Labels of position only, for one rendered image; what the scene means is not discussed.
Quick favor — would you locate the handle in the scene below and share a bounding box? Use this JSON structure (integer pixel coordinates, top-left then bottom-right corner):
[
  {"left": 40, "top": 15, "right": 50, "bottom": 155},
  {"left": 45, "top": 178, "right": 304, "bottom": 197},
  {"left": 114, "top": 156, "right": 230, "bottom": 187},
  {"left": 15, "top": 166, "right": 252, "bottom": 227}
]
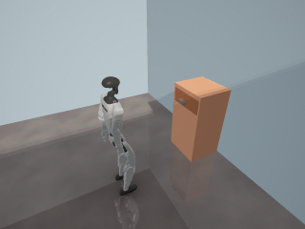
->
[{"left": 177, "top": 98, "right": 189, "bottom": 105}]

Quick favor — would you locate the humanoid robot head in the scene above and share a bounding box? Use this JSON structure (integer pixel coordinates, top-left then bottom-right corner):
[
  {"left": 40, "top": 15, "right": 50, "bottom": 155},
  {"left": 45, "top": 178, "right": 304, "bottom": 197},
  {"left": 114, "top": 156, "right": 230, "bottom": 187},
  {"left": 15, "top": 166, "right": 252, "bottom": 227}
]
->
[{"left": 101, "top": 76, "right": 120, "bottom": 104}]

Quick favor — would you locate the left robot forearm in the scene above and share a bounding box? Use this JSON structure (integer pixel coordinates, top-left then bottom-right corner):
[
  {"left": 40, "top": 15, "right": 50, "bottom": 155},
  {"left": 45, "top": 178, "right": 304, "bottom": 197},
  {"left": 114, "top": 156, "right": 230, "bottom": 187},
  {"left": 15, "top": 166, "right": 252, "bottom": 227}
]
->
[{"left": 98, "top": 116, "right": 108, "bottom": 132}]

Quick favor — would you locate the humanoid robot torso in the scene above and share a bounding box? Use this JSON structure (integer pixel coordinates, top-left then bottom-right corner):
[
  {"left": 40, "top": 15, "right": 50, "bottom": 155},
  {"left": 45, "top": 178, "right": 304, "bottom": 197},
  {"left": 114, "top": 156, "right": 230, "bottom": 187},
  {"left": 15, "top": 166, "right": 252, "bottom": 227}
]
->
[{"left": 101, "top": 96, "right": 123, "bottom": 146}]

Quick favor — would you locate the robot right hand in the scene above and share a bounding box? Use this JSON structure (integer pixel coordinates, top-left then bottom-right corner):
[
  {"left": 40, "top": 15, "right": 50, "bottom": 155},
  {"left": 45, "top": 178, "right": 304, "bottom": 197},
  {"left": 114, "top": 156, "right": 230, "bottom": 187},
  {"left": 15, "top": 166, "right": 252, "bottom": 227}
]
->
[{"left": 118, "top": 154, "right": 129, "bottom": 169}]

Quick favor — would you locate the robot left hand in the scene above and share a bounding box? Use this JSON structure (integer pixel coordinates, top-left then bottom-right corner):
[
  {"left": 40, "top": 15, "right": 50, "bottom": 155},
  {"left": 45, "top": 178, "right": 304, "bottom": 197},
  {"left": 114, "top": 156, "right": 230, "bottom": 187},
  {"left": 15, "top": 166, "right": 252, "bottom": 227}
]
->
[{"left": 101, "top": 130, "right": 110, "bottom": 144}]

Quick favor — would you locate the drawer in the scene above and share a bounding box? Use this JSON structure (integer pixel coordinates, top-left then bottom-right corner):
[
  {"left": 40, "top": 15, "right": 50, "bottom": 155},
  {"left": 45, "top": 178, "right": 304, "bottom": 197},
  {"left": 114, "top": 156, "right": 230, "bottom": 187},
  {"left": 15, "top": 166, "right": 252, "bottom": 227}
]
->
[{"left": 174, "top": 87, "right": 199, "bottom": 115}]

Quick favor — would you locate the right robot upper arm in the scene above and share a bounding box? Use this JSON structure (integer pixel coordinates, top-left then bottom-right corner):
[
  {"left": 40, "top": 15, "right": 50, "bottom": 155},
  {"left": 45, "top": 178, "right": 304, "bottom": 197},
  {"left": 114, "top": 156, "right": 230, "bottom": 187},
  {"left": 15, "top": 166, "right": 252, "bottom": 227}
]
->
[{"left": 111, "top": 104, "right": 124, "bottom": 136}]

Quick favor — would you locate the cabinet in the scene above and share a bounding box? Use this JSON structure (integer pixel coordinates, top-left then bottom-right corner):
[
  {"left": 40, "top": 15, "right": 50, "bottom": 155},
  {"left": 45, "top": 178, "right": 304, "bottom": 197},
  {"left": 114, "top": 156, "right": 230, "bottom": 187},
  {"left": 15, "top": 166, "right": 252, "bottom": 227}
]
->
[{"left": 171, "top": 76, "right": 232, "bottom": 162}]

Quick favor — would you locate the right robot forearm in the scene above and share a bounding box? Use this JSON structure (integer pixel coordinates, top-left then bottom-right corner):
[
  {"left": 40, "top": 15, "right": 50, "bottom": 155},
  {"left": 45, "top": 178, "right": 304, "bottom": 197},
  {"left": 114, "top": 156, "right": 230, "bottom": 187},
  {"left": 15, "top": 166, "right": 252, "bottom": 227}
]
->
[{"left": 112, "top": 131, "right": 125, "bottom": 156}]

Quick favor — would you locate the left robot upper arm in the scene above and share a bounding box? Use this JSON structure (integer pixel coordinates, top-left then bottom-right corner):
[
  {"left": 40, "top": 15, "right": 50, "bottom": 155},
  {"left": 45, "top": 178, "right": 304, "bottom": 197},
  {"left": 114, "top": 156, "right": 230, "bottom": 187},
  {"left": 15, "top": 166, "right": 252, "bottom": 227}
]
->
[{"left": 98, "top": 94, "right": 108, "bottom": 118}]

